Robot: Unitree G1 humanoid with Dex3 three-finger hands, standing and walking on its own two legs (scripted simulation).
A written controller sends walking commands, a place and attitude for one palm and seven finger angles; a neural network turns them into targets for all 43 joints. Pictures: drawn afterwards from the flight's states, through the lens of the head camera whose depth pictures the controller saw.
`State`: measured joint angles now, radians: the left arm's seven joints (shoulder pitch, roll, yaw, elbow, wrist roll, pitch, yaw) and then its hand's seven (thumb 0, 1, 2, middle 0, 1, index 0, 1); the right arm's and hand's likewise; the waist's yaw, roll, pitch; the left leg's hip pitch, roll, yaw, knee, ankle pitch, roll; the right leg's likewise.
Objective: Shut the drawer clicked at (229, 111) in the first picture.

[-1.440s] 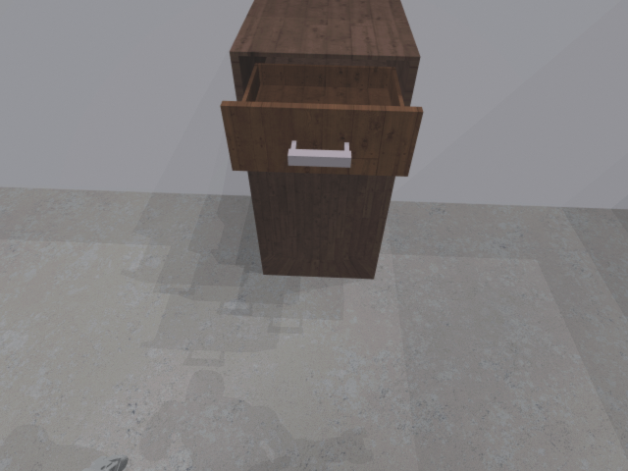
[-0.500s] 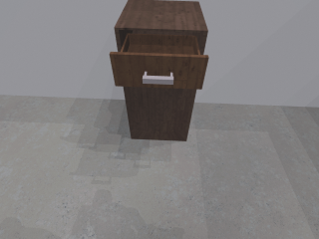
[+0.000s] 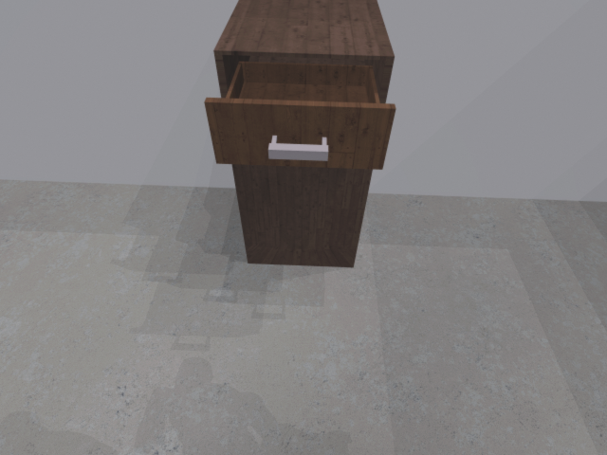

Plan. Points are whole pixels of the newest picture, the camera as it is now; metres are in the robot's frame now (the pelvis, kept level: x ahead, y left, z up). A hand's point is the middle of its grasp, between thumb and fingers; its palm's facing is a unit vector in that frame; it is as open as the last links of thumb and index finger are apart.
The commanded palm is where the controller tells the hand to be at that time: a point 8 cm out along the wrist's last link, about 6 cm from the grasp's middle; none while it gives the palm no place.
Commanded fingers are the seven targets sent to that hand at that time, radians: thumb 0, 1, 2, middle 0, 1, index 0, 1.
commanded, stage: take the last steps up to it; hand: left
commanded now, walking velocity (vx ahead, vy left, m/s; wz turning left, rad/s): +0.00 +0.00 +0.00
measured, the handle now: (298, 146) +0.72 +0.05 +0.01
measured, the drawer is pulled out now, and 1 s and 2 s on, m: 0.23 0.23 0.23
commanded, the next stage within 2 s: come to a stop and stand still in 1.14 s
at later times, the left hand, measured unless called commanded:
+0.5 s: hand out of the picture +0.06 +0.15 -0.19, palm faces -0.05 -0.98 -0.20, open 7.4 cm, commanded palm none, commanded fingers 0.00 0.90 0.90 -0.20 -0.30 -0.20 -0.30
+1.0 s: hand out of the picture +0.11 +0.07 -0.20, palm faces +0.05 -0.99 -0.10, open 7.3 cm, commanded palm none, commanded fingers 0.00 0.90 0.90 -0.20 -0.30 -0.20 -0.30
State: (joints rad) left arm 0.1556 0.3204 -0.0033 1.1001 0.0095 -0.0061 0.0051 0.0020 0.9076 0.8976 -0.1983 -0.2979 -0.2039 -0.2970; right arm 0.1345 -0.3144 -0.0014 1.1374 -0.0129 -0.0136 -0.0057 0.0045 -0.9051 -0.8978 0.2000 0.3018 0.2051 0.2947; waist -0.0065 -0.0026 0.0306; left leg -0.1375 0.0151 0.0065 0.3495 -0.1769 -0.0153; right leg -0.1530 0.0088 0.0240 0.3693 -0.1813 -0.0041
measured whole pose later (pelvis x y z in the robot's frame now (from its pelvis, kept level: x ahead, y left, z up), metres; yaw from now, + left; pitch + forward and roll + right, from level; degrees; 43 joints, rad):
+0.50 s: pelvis +0.06 -0.04 -0.02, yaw -4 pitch -1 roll +1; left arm 0.33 0.20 0.04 1.10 0.02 0.00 -0.03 0.00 0.91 0.90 -0.19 -0.30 -0.20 -0.30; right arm 0.33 -0.18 -0.03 1.15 -0.03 -0.03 -0.02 0.00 -0.90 -0.90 0.20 0.30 0.21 0.29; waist -0.02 0.00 0.03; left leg -0.14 0.09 0.06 0.56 -0.39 -0.04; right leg -0.27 0.00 -0.07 0.61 -0.30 -0.04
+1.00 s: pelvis +0.23 -0.07 -0.03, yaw -5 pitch -2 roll -2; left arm 0.54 0.07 0.02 1.18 0.01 -0.06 0.03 0.00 0.91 0.90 -0.20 -0.30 -0.20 -0.30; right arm 0.09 -0.09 -0.04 1.03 -0.03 -0.07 -0.01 0.00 -0.91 -0.90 0.20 0.30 0.20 0.29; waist 0.03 -0.01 0.05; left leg -0.40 0.02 0.14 0.63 -0.16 0.11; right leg 0.00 0.09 -0.08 0.62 -0.46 -0.07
